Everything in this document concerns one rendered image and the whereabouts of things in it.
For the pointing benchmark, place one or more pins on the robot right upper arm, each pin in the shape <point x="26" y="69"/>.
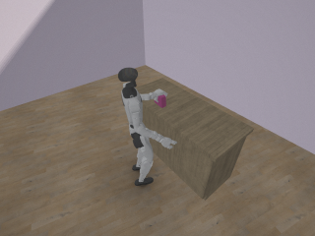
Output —
<point x="135" y="110"/>

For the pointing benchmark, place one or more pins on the humanoid robot torso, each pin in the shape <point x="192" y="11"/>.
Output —
<point x="129" y="116"/>

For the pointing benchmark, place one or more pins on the right robot hand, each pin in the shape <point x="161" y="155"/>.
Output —
<point x="167" y="141"/>

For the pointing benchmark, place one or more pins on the right robot forearm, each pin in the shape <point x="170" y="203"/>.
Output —
<point x="145" y="132"/>

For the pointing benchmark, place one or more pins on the table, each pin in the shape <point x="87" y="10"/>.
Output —
<point x="209" y="140"/>

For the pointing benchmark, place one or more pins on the robot head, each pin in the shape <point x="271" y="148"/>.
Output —
<point x="128" y="75"/>

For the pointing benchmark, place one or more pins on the left robot hand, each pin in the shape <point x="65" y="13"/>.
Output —
<point x="159" y="92"/>

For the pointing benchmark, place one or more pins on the left robot forearm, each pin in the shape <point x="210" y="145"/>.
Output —
<point x="148" y="96"/>

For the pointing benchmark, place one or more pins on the sponge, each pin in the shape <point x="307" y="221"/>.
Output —
<point x="161" y="101"/>

